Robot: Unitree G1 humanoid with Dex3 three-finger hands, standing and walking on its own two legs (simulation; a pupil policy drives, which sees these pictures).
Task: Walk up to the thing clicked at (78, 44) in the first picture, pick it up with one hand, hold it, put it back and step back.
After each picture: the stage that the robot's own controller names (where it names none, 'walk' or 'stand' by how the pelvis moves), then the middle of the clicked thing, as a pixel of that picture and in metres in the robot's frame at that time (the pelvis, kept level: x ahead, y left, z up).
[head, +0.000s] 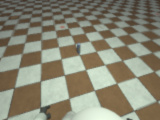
stand; (78, 48) +1.35 +0.26 -0.66
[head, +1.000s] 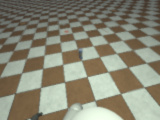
walk; (80, 54) +1.24 +0.28 -0.65
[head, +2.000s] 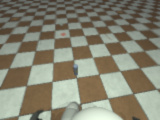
walk; (75, 70) +0.76 +0.25 -0.64
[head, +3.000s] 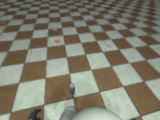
walk; (72, 89) +0.44 +0.18 -0.63
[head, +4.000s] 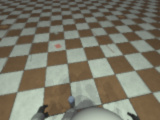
stand; (72, 101) +0.28 +0.18 -0.65
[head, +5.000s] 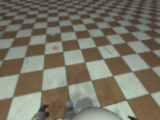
stand; (70, 105) +0.24 +0.19 -0.65
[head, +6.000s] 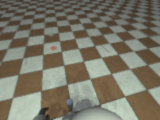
stand; (70, 104) +0.27 +0.19 -0.66
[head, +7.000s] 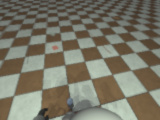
stand; (70, 103) +0.27 +0.18 -0.66
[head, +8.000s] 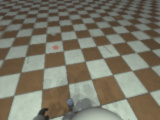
stand; (70, 104) +0.27 +0.18 -0.66
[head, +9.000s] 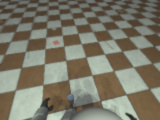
go down; (71, 99) +0.28 +0.18 -0.65
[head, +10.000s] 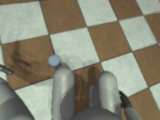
go down; (56, 63) +0.35 +0.25 -0.22
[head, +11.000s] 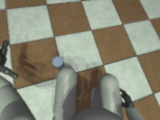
close in; (60, 65) +0.34 +0.25 -0.22
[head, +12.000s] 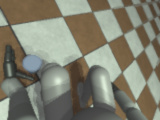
close in; (33, 66) +0.30 +0.28 -0.14
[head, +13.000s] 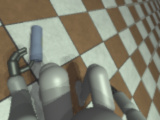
close; (36, 43) +0.48 +0.28 -0.22
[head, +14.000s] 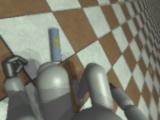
lift; (55, 45) +0.51 +0.12 -0.23
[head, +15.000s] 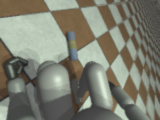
lift; (72, 46) +0.55 -0.05 -0.23
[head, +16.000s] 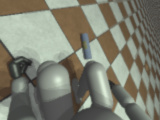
lift; (86, 46) +0.58 -0.21 -0.22
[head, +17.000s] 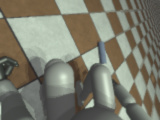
lift; (102, 52) +0.61 -0.37 -0.22
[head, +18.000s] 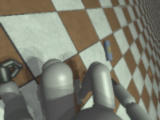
lift; (108, 51) +0.65 -0.53 -0.22
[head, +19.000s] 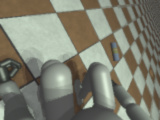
lift; (115, 51) +0.69 -0.68 -0.22
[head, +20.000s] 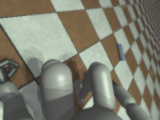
lift; (120, 52) +0.72 -0.84 -0.22
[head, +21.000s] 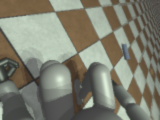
lift; (125, 51) +0.76 -0.98 -0.22
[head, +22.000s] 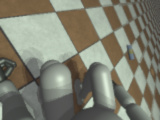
lift; (130, 52) +0.80 -1.14 -0.22
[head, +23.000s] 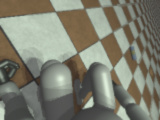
lift; (133, 53) +0.84 -1.29 -0.22
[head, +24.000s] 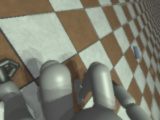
lift; (136, 52) +0.87 -1.44 -0.22
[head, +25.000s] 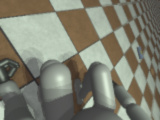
lift; (140, 52) +0.91 -1.59 -0.22
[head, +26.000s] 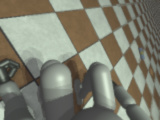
lift; (141, 53) +0.95 -1.74 -0.22
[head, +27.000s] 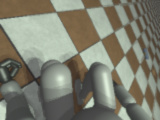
lift; (146, 54) +0.97 -1.90 -0.22
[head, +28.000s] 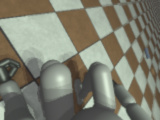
lift; (147, 53) +1.01 -2.04 -0.22
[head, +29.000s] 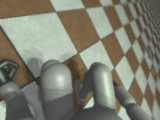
lift; (149, 54) +1.05 -2.19 -0.22
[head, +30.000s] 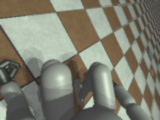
lift; (150, 54) +1.08 -2.34 -0.22
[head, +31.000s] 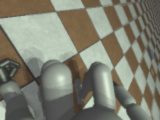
lift; (151, 54) +1.11 -2.49 -0.22
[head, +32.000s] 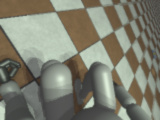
lift; (153, 54) +1.15 -2.63 -0.22
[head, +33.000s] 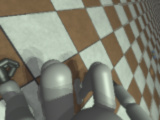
lift; (153, 54) +1.17 -2.78 -0.22
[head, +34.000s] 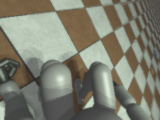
lift; (155, 53) +1.22 -2.91 -0.22
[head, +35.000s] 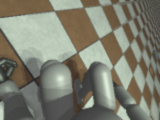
lift; (155, 53) +1.26 -3.05 -0.22
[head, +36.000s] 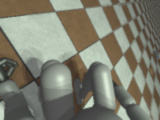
lift; (156, 54) +1.29 -3.19 -0.22
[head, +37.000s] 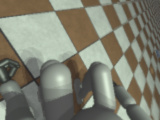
lift; (157, 53) +1.33 -3.33 -0.22
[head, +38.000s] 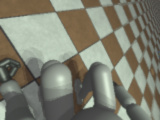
lift; (159, 54) +1.36 -3.46 -0.22
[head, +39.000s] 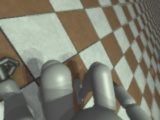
lift; (159, 54) +1.40 -3.60 -0.22
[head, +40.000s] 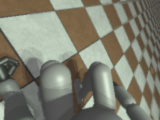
lift; out of the picture +1.43 -3.73 -0.22
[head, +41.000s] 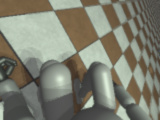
lift; (159, 53) +1.48 -3.86 -0.22
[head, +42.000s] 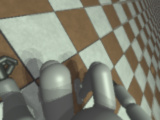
lift; out of the picture +1.50 -3.99 -0.22
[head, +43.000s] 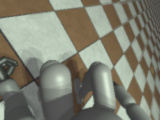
lift; out of the picture +1.53 -4.12 -0.22
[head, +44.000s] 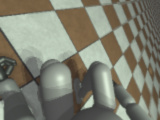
lift; out of the picture +1.53 -4.26 -0.22
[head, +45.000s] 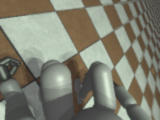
lift; out of the picture +1.56 -4.39 -0.22
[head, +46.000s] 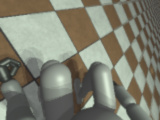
lift; out of the picture +1.62 -4.50 -0.22
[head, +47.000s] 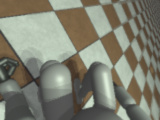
lift; out of the picture +1.67 -4.62 -0.22
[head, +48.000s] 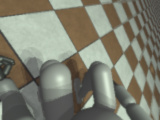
lift; out of the picture +1.67 -4.75 -0.22
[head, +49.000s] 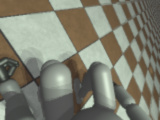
lift; out of the picture +1.72 -4.86 -0.22
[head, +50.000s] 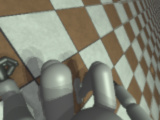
lift; out of the picture +1.73 -4.99 -0.22
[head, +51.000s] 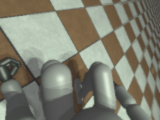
lift; out of the picture +1.75 -5.10 -0.22
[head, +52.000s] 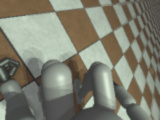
lift; out of the picture +1.79 -5.21 -0.22
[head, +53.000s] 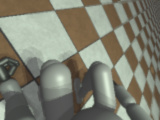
lift; out of the picture +1.80 -5.33 -0.22
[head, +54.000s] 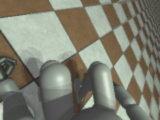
lift; out of the picture +1.86 -5.43 -0.22
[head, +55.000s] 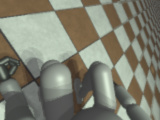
lift; out of the picture +1.88 -5.54 -0.22
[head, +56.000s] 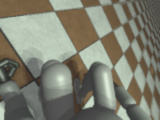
lift; out of the picture +1.94 -5.64 -0.22
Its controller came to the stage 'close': yes
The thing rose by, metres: 0.00
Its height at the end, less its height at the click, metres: -0.09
